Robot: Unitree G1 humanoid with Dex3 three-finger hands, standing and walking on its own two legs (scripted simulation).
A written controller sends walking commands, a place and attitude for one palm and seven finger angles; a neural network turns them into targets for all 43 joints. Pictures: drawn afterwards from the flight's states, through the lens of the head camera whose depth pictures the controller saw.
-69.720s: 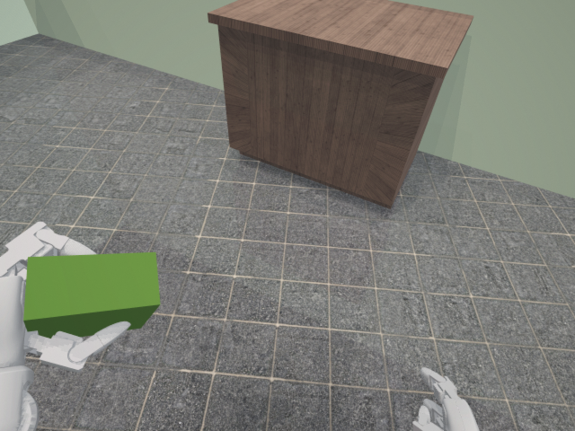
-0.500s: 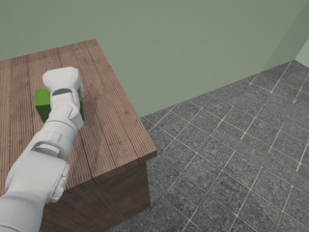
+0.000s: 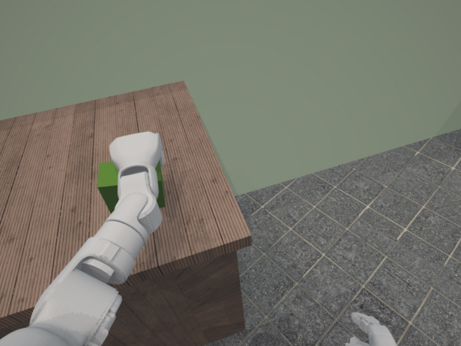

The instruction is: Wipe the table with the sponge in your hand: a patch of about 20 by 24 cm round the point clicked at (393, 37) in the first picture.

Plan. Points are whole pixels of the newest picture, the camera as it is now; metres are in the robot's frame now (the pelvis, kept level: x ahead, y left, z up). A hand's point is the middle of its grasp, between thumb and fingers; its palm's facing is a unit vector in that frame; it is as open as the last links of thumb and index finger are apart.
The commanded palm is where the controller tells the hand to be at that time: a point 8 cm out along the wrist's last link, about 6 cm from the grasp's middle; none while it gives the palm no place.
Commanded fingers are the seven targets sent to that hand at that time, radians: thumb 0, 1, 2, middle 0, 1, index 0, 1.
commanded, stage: wipe back along the third lane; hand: left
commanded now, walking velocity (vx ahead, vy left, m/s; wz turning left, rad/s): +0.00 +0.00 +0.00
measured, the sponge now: (136, 191) +0.40 +0.23 +0.05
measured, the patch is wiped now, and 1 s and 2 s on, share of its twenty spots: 1.00 1.00 1.00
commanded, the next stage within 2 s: slide back across to the middle lane in 0.64 s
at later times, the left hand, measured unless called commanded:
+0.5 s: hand (147, 188) +0.37 +0.19 +0.10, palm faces +0.03 -0.03 -1.00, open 9.6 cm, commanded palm +0.33 +0.18 +0.13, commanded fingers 0.00 0.10 1.30 -1.20 -1.60 -1.20 -1.60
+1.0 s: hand (143, 201) +0.33 +0.18 +0.11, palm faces +0.07 -0.09 -0.99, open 9.6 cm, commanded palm +0.29 +0.19 +0.15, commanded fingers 0.00 0.10 1.30 -1.20 -1.60 -1.20 -1.60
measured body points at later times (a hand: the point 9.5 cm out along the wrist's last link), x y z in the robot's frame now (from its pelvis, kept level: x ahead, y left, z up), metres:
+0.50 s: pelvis -0.01 -0.01 +0.00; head -0.03 -0.05 +0.45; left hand +0.36 +0.18 +0.15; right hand +0.16 -0.26 -0.12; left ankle -0.01 +0.12 -0.74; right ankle -0.06 -0.10 -0.74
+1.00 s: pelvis -0.01 -0.01 +0.00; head -0.04 -0.06 +0.45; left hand +0.32 +0.18 +0.16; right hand +0.21 -0.22 -0.09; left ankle -0.01 +0.12 -0.74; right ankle -0.06 -0.10 -0.74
